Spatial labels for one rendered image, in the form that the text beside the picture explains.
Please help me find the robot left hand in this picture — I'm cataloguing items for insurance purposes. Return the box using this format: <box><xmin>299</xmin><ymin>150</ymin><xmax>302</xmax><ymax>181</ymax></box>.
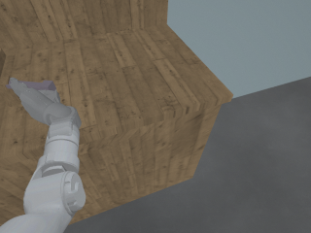
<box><xmin>10</xmin><ymin>78</ymin><xmax>61</xmax><ymax>124</ymax></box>

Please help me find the counter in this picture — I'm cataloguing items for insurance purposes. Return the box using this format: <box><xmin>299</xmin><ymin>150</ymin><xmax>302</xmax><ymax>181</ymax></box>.
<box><xmin>0</xmin><ymin>0</ymin><xmax>233</xmax><ymax>226</ymax></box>

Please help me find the robot left upper arm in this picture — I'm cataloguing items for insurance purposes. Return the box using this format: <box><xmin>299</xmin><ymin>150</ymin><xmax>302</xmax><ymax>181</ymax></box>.
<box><xmin>0</xmin><ymin>171</ymin><xmax>86</xmax><ymax>233</ymax></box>

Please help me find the robot left forearm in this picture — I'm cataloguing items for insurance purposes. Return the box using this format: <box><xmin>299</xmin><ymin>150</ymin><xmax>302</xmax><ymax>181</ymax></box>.
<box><xmin>23</xmin><ymin>102</ymin><xmax>82</xmax><ymax>214</ymax></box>

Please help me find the tap lever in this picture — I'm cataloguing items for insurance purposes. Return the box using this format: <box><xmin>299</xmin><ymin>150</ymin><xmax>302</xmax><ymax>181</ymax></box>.
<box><xmin>5</xmin><ymin>80</ymin><xmax>56</xmax><ymax>91</ymax></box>

